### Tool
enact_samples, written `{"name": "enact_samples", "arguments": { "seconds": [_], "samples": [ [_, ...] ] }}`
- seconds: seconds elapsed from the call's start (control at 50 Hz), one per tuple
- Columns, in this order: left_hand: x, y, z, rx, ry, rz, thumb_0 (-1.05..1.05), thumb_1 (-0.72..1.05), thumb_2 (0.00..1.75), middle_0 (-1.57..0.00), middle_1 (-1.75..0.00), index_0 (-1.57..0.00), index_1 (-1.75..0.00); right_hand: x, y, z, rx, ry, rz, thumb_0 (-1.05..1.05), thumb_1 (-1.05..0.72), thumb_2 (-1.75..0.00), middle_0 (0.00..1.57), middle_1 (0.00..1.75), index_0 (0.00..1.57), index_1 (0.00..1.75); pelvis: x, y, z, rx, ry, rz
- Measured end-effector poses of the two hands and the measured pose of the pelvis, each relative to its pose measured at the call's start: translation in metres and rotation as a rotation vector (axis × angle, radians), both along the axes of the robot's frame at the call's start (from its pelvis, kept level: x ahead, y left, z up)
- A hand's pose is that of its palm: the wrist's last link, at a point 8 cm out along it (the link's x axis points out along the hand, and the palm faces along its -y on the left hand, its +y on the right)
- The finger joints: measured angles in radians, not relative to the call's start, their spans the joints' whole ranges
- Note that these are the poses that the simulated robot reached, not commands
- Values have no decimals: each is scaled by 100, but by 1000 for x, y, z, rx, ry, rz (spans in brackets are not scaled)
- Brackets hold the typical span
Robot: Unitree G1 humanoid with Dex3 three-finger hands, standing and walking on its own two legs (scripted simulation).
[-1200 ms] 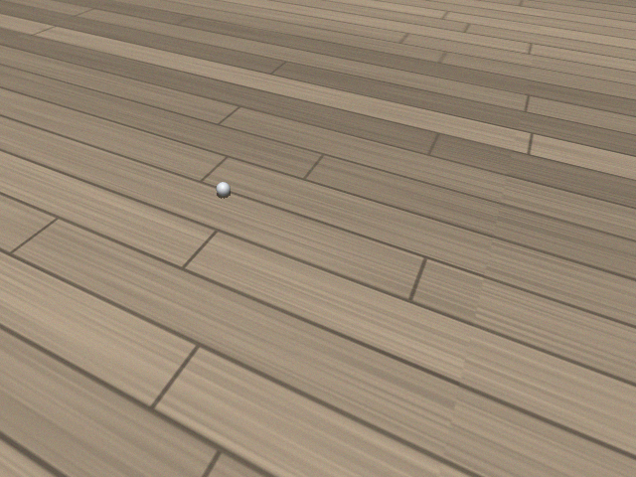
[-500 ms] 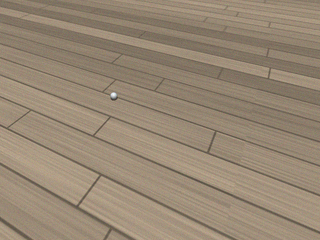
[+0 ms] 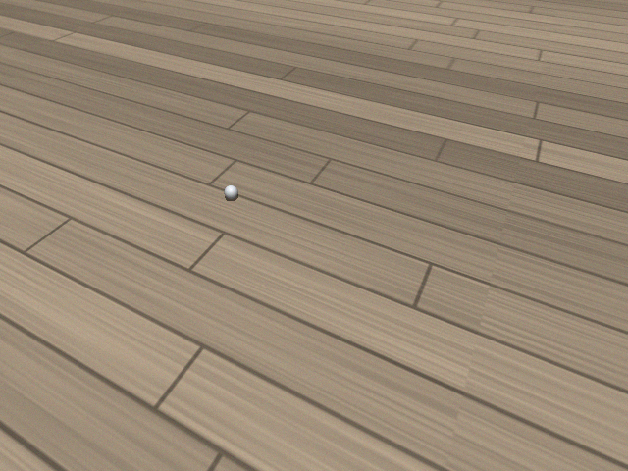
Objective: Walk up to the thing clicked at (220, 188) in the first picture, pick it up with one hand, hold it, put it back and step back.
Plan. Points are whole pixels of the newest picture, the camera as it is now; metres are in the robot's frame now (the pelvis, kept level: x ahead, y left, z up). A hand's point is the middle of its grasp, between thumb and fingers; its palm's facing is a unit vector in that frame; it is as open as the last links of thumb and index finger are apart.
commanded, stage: walk up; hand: left
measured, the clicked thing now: (231, 192) +1.54 +0.41 -0.75
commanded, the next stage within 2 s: none
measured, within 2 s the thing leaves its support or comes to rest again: neither
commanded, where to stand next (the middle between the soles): +1.22 +0.13 m, yaw +6 degrees
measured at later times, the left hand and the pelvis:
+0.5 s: hand (60, 461) +0.21 +0.39 -0.17, palm faces +0.04 -0.95 -0.30, open 7.4 cm; pelvis +0.17 +0.11 +0.00, yaw +5 degrees
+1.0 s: hand (148, 263) +0.56 +0.35 -0.13, palm faces +0.07 -0.94 -0.34, open 7.4 cm; pelvis +0.45 +0.09 -0.01, yaw +6 degrees
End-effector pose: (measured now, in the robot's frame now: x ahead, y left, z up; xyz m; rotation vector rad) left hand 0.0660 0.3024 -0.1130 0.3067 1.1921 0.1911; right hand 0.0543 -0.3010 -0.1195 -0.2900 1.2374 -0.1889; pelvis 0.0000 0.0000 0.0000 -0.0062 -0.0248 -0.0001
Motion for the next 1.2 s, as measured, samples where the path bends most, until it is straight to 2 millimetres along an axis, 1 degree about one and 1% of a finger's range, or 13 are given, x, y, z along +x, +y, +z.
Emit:
{"name": "enact_samples", "arguments": {
  "seconds": [0.08,0.2,0.3,0.38,0.52,0.66,0.76,0.86,0.9,0.94,1.0,1.08,1.2],
  "samples": [
    [-9,21,5,24,-44,52,0,90,90,-21,-30,-21,-30,21,-6,5,-35,18,49,0,-90,-90,20,30,21,30,12,8,-2,0,2,33],
    [-27,68,3,56,34,125,0,90,90,-21,-30,-21,-30,86,8,19,-67,-47,110,1,-90,-90,20,30,20,30,47,35,-6,-25,-15,66],
    [-7,117,-23,55,74,154,1,90,90,-21,-30,-21,-30,147,41,23,-110,-112,146,0,-90,-90,20,30,20,30,90,70,-24,-30,-19,94],
    [38,132,-36,29,97,109,1,90,90,-20,-30,-20,-30,171,69,25,-117,-177,115,0,-90,-90,20,30,21,30,117,95,-27,-17,-29,82],
    [143,137,-15,-41,-28,46,1,90,90,-20,-30,-20,-30,180,103,36,-90,-89,75,0,-90,-90,21,30,21,30,175,116,-3,-8,-31,88],
    [227,146,-6,-24,-16,15,0,90,90,-20,-30,-20,-30,213,111,28,-73,-25,31,0,-90,-90,21,30,21,30,246,123,-2,16,-21,77],
    [310,139,-4,1,-28,-21,1,90,90,-20,-30,-20,-30,254,104,10,-61,38,15,0,-90,-90,21,30,21,30,305,118,-11,31,-1,76],
    [415,116,-7,17,-120,-42,1,90,90,-20,-30,-20,-30,315,86,-19,-61,94,25,0,-90,-90,21,30,21,30,372,105,-30,4,12,95],
    [447,106,-3,17,-175,-51,1,90,90,-20,-30,-20,-30,347,84,-23,-49,94,36,0,-90,-90,21,30,21,30,395,98,-30,-5,2,101],
    [467,99,4,12,-217,-28,0,90,90,-20,-30,-20,-30,385,86,-19,-35,68,65,1,-90,-90,20,30,21,30,416,93,-24,21,-7,103],
    [481,93,15,12,-222,14,0,90,90,-20,-30,-21,-30,445,86,-6,-23,-5,104,1,-90,-90,20,30,21,30,448,91,-12,33,-19,103],
    [485,97,17,23,-154,37,0,90,90,-21,-30,-21,-30,522,85,8,-28,-117,143,0,-90,-90,20,30,21,30,488,92,-5,24,-26,84],
    [494,115,7,28,-50,74,0,90,90,-21,-30,-21,-30,608,94,16,-44,-153,187,0,-90,-90,20,30,20,30,545,102,-9,-17,-20,98]
  ]
}}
